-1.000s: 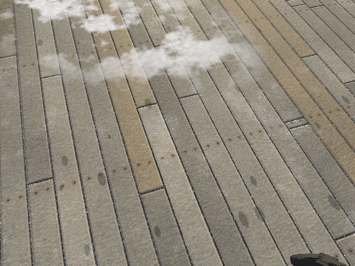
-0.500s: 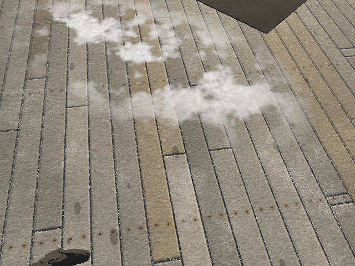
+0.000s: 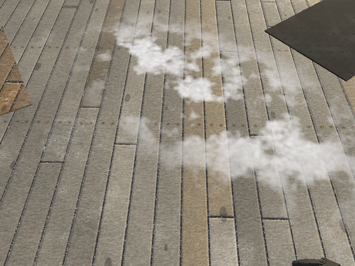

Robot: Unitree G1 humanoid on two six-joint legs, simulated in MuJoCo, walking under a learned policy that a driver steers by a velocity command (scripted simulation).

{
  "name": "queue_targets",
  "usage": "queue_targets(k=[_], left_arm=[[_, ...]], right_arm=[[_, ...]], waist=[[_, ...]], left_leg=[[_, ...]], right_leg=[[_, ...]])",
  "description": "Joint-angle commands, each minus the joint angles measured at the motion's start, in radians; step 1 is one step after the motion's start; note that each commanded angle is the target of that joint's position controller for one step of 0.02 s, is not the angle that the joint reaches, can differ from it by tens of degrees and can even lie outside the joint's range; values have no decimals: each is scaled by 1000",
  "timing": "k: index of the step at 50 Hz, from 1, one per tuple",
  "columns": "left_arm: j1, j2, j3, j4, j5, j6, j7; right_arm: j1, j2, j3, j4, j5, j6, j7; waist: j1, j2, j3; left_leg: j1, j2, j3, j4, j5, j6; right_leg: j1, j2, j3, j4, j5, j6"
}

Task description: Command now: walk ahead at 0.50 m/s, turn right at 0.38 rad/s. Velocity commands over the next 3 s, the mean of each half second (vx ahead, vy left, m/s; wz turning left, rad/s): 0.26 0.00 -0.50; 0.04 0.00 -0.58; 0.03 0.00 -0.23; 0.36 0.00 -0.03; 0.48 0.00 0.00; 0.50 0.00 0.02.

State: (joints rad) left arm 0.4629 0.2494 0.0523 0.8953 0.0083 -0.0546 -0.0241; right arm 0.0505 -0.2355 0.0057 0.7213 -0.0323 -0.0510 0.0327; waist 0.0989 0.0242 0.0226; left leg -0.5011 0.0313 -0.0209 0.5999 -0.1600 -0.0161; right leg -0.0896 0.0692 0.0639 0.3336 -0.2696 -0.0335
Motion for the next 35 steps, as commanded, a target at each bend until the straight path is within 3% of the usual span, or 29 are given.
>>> queue_targets(k=[1, 2, 3, 4, 5, 6, 7, 9, 12, 15, 18, 23, 24, 25, 26, 27, 28, 29, 30, 31, 32, 35], left_arm=[[-69, 194, 48, -79, -1, -9, 9], [-64, 174, 44, -82, -3, -12, 10], [-88, 113, 28, -114, -13, -19, 7], [-24, 35, 10, -154, -33, -15, 13], [-9, 119, 27, -133, -6, 7, 24], [-33, 126, 35, -117, 3, 19, 22], [-49, 104, 34, -113, 5, 27, 18], [-61, 96, 39, -117, 18, 50, 8], [-101, 78, 39, -144, 16, 74, -6], [-193, 60, 29, -186, 20, 88, -21], [-266, 43, 14, -222, 22, 90, -35], [-303, 83, 21, -263, 25, 83, -32], [-273, 88, 25, -260, 29, 75, -28], [-200, 98, 31, -238, 40, 60, -18], [-123, 200, 57, -236, 49, 45, -1], [-124, 331, 88, -262, 19, 55, 7], [-51, 278, 79, -237, -29, 63, 8], [-117, 279, 83, -254, -19, 78, 22], [-197, 205, 63, -261, -11, 92, 29], [-276, 163, 48, -269, -13, 100, 34], [-293, 142, 40, -272, -4, 102, 31], [-263, 176, 52, -262, 3, 86, 19]], right_arm=[[68, -110, -34, -44, 4, -26, -18], [154, -143, -47, -18, -6, -38, -30], [295, -215, -67, -9, -28, -49, -45], [332, -313, -91, -9, -30, -34, -55], [301, -251, -84, -9, -13, -21, -55], [250, -164, -61, -20, -3, -24, -50], [216, -119, -50, -19, 3, -30, -46], [184, -90, -41, -17, 8, -36, -49], [207, -113, -52, -2, 18, -40, -52], [207, -123, -58, 7, 19, -25, -60], [206, -137, -65, 13, 18, -13, -60], [232, -187, -91, 25, 23, 11, -55], [229, -189, -93, 26, 27, 20, -59], [245, -185, -93, 33, 29, 28, -59], [300, -164, -87, 14, 21, 33, -57], [320, -96, -68, -47, 16, 49, -53], [292, -130, -77, -20, -15, 73, -51], [267, -108, -66, -47, 13, 74, -56], [201, -138, -71, -43, 10, 71, -60], [180, -151, -79, -46, 3, 72, -60], [206, -155, -81, -29, -6, 79, -57], [231, -114, -73, -26, 2, 95, -49]], waist=[[-115, -99, -24], [-146, -57, -67], [-215, 69, -173], [-189, 269, -228], [-160, 162, -169], [-133, 58, -85], [-112, 41, -49], [-79, 97, -51], [-67, 104, -77], [-77, 106, -50], [-92, 113, -45], [-112, 116, -59], [-97, 95, -75], [-60, 23, -122], [-37, -155, -197], [-71, -311, -248], [-38, -87, -263], [-34, -206, -254], [-57, -119, -125], [-94, -144, -54], [-111, -140, -53], [-118, -91, -93]], left_leg=[[267, -41, 24, -119, 9, 11], [409, -21, -5, -166, -15, 33], [582, 182, -211, -239, -186, 82], [717, 411, -542, -348, -264, 170], [623, 425, -600, -340, -186, 213], [548, 370, -455, -315, 11, 205], [489, 323, -310, -309, 261, 192], [435, 254, -135, -299, 530, 170], [424, 243, -25, -290, 705, 176], [415, 239, 52, -305, 653, 184], [373, 222, 134, -289, 591, 173], [414, 254, 155, -142, 569, 144], [413, 245, 170, -54, 561, 128], [380, 205, 203, 105, 494, 92], [203, 140, 229, 361, 155, 33], [-79, -59, 179, 600, -548, -18], [-85, -4, 16, 696, -537, -22], [-129, -21, 4, 705, -471, -28], [-137, 24, -17, 626, -356, -30], [-99, 30, -15, 540, -296, -28], [-44, 16, -3, 526, -266, -27], [6, -13, -4, 451, -244, -24]], right_leg=[[-149, -221, 227, 7, 248, -125], [-194, -172, 205, 123, 246, -100], [-284, -97, 127, 382, 129, -66], [-524, 34, -23, 626, -259, -34], [-579, -24, -16, 752, -292, -39], [-568, -62, 6, 786, -226, -37], [-542, -85, -1, 780, -183, -21], [-497, -100, -28, 783, -138, 9], [-493, -82, -45, 789, -63, 36], [-522, -94, -67, 674, 18, 50], [-422, -95, -105, 493, 102, 36], [-309, -61, -150, 303, 23, -22], [-255, -46, -154, 235, 33, -40], [-137, -26, -142, 129, 142, -62], [55, -213, 100, 92, 457, -117], [180, -478, 494, 82, 837, -315], [178, -446, 403, 139, 1006, -341], [114, -442, 407, 61, 683, -370], [0, -348, 335, -6, 421, -298], [-97, -271, 279, -32, 315, -234], [-143, -234, 245, -32, 358, -214], [-154, -210, 236, -22, 368, -201]])
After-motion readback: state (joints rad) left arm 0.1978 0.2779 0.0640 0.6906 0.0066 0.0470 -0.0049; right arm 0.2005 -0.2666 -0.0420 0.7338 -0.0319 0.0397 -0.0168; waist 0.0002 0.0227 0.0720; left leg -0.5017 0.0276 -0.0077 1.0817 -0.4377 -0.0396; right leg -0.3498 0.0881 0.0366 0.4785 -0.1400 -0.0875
